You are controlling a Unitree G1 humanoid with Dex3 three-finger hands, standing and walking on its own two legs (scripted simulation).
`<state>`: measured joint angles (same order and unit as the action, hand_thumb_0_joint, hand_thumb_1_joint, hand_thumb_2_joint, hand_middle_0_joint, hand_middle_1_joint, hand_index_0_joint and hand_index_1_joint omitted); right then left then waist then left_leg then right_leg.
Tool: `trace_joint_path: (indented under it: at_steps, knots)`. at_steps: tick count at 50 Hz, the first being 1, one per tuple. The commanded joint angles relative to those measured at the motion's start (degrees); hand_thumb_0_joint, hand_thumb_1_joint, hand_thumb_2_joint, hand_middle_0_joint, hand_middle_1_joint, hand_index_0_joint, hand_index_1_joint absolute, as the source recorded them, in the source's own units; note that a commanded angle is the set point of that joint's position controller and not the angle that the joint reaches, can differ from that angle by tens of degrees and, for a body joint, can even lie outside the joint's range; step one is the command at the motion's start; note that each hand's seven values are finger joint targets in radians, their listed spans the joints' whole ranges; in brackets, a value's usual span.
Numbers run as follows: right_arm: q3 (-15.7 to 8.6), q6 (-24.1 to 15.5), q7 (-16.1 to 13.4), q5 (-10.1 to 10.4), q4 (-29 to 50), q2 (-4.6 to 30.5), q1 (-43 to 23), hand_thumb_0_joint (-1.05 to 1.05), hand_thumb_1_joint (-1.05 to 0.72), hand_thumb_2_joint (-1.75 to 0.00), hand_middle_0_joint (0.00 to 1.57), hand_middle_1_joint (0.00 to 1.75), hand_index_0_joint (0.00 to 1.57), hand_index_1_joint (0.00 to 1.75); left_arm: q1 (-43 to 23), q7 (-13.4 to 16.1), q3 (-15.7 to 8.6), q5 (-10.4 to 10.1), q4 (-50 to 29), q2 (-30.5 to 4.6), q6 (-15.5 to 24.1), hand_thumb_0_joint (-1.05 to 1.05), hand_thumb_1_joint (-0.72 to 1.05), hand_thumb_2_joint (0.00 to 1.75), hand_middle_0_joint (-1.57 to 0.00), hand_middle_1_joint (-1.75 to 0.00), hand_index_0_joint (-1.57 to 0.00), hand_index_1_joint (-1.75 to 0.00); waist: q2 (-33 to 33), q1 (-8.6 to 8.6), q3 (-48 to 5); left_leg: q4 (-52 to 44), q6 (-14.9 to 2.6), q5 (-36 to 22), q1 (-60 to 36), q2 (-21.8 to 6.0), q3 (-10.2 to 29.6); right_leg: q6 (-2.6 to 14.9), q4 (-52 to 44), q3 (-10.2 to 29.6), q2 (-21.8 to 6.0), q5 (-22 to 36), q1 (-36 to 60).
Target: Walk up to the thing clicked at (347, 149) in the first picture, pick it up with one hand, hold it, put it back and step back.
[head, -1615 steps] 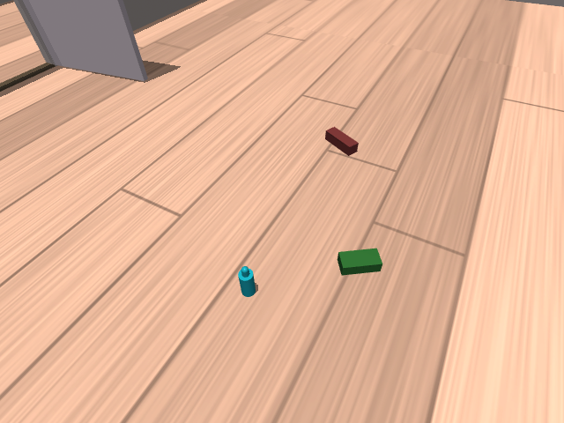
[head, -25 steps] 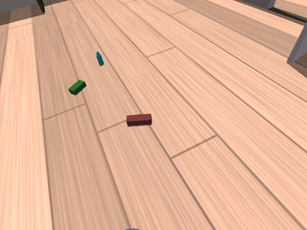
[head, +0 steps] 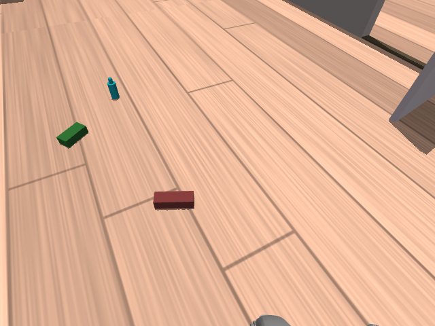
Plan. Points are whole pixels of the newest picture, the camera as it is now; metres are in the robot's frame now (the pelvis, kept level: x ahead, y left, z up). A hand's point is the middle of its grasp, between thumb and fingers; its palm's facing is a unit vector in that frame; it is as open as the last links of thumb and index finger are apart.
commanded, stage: walk up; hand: left
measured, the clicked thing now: (174, 199) +0.84 +0.23 -0.74
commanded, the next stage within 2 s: none
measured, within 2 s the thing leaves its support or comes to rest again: neither
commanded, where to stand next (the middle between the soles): +0.49 +0.00 m, yaw +0 degrees
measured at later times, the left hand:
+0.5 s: hand (117, 295) +0.21 +0.22 -0.11, palm faces +0.02 -0.90 -0.43, open 7.4 cm
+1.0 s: hand (117, 226) +0.38 +0.27 -0.15, palm faces -0.02 -0.93 -0.36, open 7.4 cm
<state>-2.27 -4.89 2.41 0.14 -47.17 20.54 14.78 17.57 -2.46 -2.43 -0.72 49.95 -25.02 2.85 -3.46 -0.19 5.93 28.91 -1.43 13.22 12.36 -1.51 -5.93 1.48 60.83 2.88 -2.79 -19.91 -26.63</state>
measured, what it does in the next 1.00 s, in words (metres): walks ahead: right foot, then left foot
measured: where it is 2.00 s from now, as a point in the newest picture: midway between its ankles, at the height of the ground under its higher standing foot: (216, 270)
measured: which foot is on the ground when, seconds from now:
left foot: down 0.00-0.24, up 0.26-0.68, down 0.70-1.00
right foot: up 0.00-0.20, down 0.22-0.74, up 0.76-1.00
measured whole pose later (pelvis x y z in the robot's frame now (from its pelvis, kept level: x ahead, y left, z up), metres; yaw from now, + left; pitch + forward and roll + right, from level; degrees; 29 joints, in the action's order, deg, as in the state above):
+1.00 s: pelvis +0.34 -0.01 +0.00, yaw +2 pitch -3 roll +1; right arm -2.3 -3.7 2.7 -0.5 -46.5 22.0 16.4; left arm 18.3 -2.4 -2.6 -0.1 50.4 -24.7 2.8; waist -2.7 -0.4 5.7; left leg 29.1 -1.8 14.7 11.1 -0.8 -5.1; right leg 0.3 50.6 0.2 -5.5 -18.0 -27.8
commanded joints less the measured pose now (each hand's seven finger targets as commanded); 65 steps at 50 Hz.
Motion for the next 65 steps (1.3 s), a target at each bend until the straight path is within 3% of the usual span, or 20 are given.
trace_joint_path:
  at_steps: [1, 6, 10, 12, 13, 14, 17, 19, 27, 34, 36, 37, 38, 39, 43, 51, 56, 58, 59, 65]
  knots:
    - [-5.2, -1.5, -0.84, -0.41, 4.08, 16.95, 1.28, 0.0, -0.9, -0.9, 0.2, 0.3, 0.2, 0.3, 1.54, -1.0, -3.22, 0.79, -4.11, -9.14, 0.68, 0.0, 0.9, 0.9, -0.2, -0.3, -0.2, -0.3, 12.44, -0.15, -1.26, -14.68, -11.81, -8.0, -2.55, -13.17, 9.05, -1.76, -10.96, -2.09, -3.44, 4.37, -3.95]
    - [-5.5, -1.18, -0.02, -0.54, 4.93, 18.14, -0.12, 0.0, -0.9, -0.9, 0.2, 0.3, 0.2, 0.3, -1.89, -1.8, -4.31, 1.33, -3.78, -9.06, 1.4, 0.0, 0.9, 0.9, -0.2, -0.3, -0.2, -0.3, 12.6, 0.02, -0.96, -13.39, -10.3, 4.23, 4.29, -12.55, 8.56, -0.8, -23.35, -5.23, -2.71, 11.41, 6.41]
    - [-4.09, -0.28, -0.03, -0.69, 5.29, 14.36, 1.13, 0.0, -0.9, -0.9, 0.2, 0.3, 0.2, 0.3, 8.38, -0.57, -6.48, 1.65, 0.19, -12.67, 2.53, 0.0, 0.9, 0.9, -0.2, -0.3, -0.2, -0.3, -0.06, 5.92, -7.95, 7.82, -6.33, 4.74, 11.78, -8.36, 5.26, 0.59, -28.21, -4.39, -0.17, 6.86, 27.74]
    - [-2.11, 0.28, 0.13, -0.36, 5.12, 9.79, 6.84, 0.0, -0.9, -0.9, 0.2, 0.3, 0.2, 0.3, 10.73, 0.74, -7.62, 1.95, -1.79, -18.92, 3.84, 0.0, 0.9, 0.9, -0.2, -0.3, -0.2, -0.3, -14.53, 5.36, -8.36, 34.54, -0.93, 15.98, 25.62, 3.74, 3.16, 7.08, -45.89, 29.88, -19.36, -9.39, 32.24]
    - [-3.59, 0.84, -0.57, -0.66, 4.18, 15.39, 5.14, 0.0, -0.9, -0.9, 0.2, 0.3, 0.2, 0.3, 8.34, 0.79, -7.33, 1.02, -2.2, -19.4, 3.47, 0.0, 0.9, 0.9, -0.2, -0.3, -0.2, -0.3, -8.53, 5.49, -6.88, 38.83, -0.61, 16.33, 26.31, 0.68, 6.53, 12.02, -47.31, 34.75, -22.92, -10.32, 29.24]
    - [-3.85, 1.03, -0.94, -0.63, 3.29, 16.65, 4.07, 0.0, -0.9, -0.9, 0.2, 0.3, 0.2, 0.3, 6.09, 0.92, -6.92, 0.6, -3.22, -18.49, 3.32, 0.0, 0.9, 0.9, -0.2, -0.3, -0.2, -0.3, -6.23, 4.8, -4.46, 39.33, -0.52, 14.55, 26.01, -1.18, 8.9, 12.83, -47.29, 33.12, -22.21, -7.08, 24.51]
    - [-3.65, 1.65, -0.25, 0.62, 0.4, 14.72, 5.79, 0.0, -0.9, -0.9, 0.2, 0.3, 0.2, 0.3, 0.91, 1.46, -5.48, 0.25, -3.92, -14.33, 3.66, 0.0, 0.9, 0.9, -0.2, -0.3, -0.2, -0.3, -5.58, 1.17, -1.89, 35.08, -0.76, 6.3, 21.12, -2.57, 11.58, 5.97, -46.21, 12.26, -13.38, 7.05, 17.99]
    - [-3.68, 2.24, 0.38, 0.2, -0.19, 14.09, 7.17, 0.0, -0.9, -0.9, 0.2, 0.3, 0.2, 0.3, 0.56, 1.48, -5.04, 0.57, -4.19, -13.39, 3.91, 0.0, 0.9, 0.9, -0.2, -0.3, -0.2, -0.3, -6.88, 0.73, -2.03, 32.32, -0.07, 2.65, 17.66, -1.82, 10.25, 6.77, -46.93, 6.49, -11.05, 9.64, 14.76]
    - [-4.24, 2.34, 2.0, -1.51, 2.47, 13.29, -2.4, 0.0, -0.9, -0.9, 0.2, 0.3, 0.2, 0.3, 3.02, 1.29, -5.91, 1.29, -5.47, -14.14, 4.01, 0.0, 0.9, 0.9, -0.2, -0.3, -0.2, -0.3, -2.39, 3.54, 0.36, 12.47, 2.21, -2.52, 19.2, -4.07, 8.37, 9.97, -48.45, 1.98, -13.05, -0.83, 17.02]
    - [-4.61, 0.84, 2.02, -1.57, 1.82, 13.03, 0.24, 0.0, -0.9, -0.9, 0.2, 0.3, 0.2, 0.3, 2.49, 1.4, -5.12, 1.22, -5.55, -14.54, 2.95, 0.0, 0.9, 0.9, -0.2, -0.3, -0.2, -0.3, -0.45, 0.13, -4.27, 0.53, -0.92, -2.99, 2.01, -1.25, 2.28, 7.82, -34.51, -2.27, -12.18, 13.39, 14.95]
    - [-6.81, 0.14, 0.61, -2.36, -1.05, 18.9, 10.84, 0.0, -0.9, -0.9, 0.2, 0.3, 0.2, 0.3, 5.91, 1.31, -2.79, 0.95, -6.11, -8.97, 2.57, 0.0, 0.9, 0.9, -0.2, -0.3, -0.2, -0.3, 16.43, -4.67, -10.78, -5.32, -4.54, 9.62, -15.58, -5.98, 13.3, 4.0, -8.24, -8.13, -4.86, 13.79, 3.67]
    - [-7.29, -0.13, -0.13, -2.27, 0.67, 22.25, 10.78, 0.0, -0.9, -0.9, 0.2, 0.3, 0.2, 0.3, 7.84, 1.11, -1.72, 0.63, -6.34, -4.63, 2.32, 0.0, 0.9, 0.9, -0.2, -0.3, -0.2, -0.3, 24.28, -3.35, -9.93, -9.91, -8.06, 13.02, -20.75, -18.09, 36.59, 0.59, 1.9, -6.51, 3.36, -10.47, -10.56]
    - [-7.66, 0.06, -0.24, -0.46, 1.48, 23.52, 9.85, 0.0, -0.9, -0.9, 0.2, 0.3, 0.2, 0.3, 6.81, 2.12, -3.24, 0.83, -4.92, -11.13, 1.61, 0.0, 0.9, 0.9, -0.2, -0.3, -0.2, -0.3, 16.67, -4.13, -9.74, -13.65, -13.91, 15.01, -18.45, -23.53, 44.47, 1.49, 5.95, -3.78, 2.19, -12.64, -12.08]
    - [-7.66, 0.47, -0.23, 0.28, 1.37, 22.45, 8.52, 0.0, -0.9, -0.9, 0.2, 0.3, 0.2, 0.3, 4.54, 2.4, -3.3, 1.14, -4.48, -13.08, 1.46, 0.0, 0.9, 0.9, -0.2, -0.3, -0.2, -0.3, 13.33, -3.68, -5.95, -13.78, -15.44, 12.86, -12.82, -23.49, 42.02, 1.65, 7.95, -0.83, -0.33, -11.2, -12.05]
    - [-4.92, -0.38, -0.76, 0.08, 2.75, 17.03, 3.65, 0.0, -0.9, -0.9, 0.2, 0.3, 0.2, 0.3, 6.72, 1.17, -3.1, 0.08, -1.87, -10.47, 1.13, 0.0, 0.9, 0.9, -0.2, -0.3, -0.2, -0.3, 11.6, 0.02, -2.33, -11.56, -9.38, -9.23, -2.47, -13.07, 16.25, 0.84, 0.36, 0.45, -2.27, -0.14, -3.6]
    - [-5.02, 0.49, -0.35, -1.13, 5.14, 17.94, 1.47, 0.0, -0.9, -0.9, 0.2, 0.3, 0.2, 0.3, 1.66, 0.48, -3.3, 1.08, -3.04, -9.06, 1.86, 0.0, 0.9, 0.9, -0.2, -0.3, -0.2, -0.3, 14.13, -0.98, -0.67, -11.74, -12.32, -1.8, 2.76, -12.51, 10.77, -1.72, -19.6, -5.32, -2.4, 6.5, 2.46]
    - [-2.68, 2.17, -0.98, 0.1, 5.72, 12.21, -0.83, 0.0, -0.9, -0.9, 0.2, 0.3, 0.2, 0.3, 8.24, 2.71, -4.1, 1.65, 0.52, -10.65, 3.02, 0.0, 0.9, 0.9, -0.2, -0.3, -0.2, -0.3, 1.4, 4.29, -7.26, 10.83, -5.91, -8.73, 8.3, -6.63, 4.25, 0.04, -33.02, -5.14, 0.91, 16.25, 22.22]
    - [-1.33, 2.86, -1.1, 0.27, 5.18, 9.09, 6.05, 0.0, -0.9, -0.9, 0.2, 0.3, 0.2, 0.3, 8.38, 3.09, -5.51, 1.69, -1.89, -17.11, 3.56, 0.0, 0.9, 0.9, -0.2, -0.3, -0.2, -0.3, -11.51, 2.58, -9.81, 29.53, -0.96, 18.13, 19.01, 3.18, 4.17, 8.11, -43.15, 27.58, -19.17, 11.56, 26.8]
    - [-3.11, 3.73, -1.66, -0.35, 3.95, 14.61, 5.88, 0.0, -0.9, -0.9, 0.2, 0.3, 0.2, 0.3, 5.44, 2.96, -5.64, 1.11, -2.75, -18.21, 2.99, 0.0, 0.9, 0.9, -0.2, -0.3, -0.2, -0.3, -5.54, 2.75, -8.05, 34.23, -1.1, 22.24, 19.12, 0.77, 6.8, 13.8, -42.95, 29.51, -21.78, 3.13, 23.14]
    - [-3.29, 4.49, -1.37, -0.61, -0.3, 13.56, 5.69, 0.0, -0.9, -0.9, 0.2, 0.3, 0.2, 0.3, 0.46, 3.41, -3.69, 1.32, -3.62, -13.41, 2.54, 0.0, 0.9, 0.9, -0.2, -0.3, -0.2, -0.3, -6.42, 1.06, -4.94, 29.77, 0.56, 9.52, 17.11, -1.79, 8.37, 9.42, -42.12, 9.75, -11.32, 9.03, 14.83]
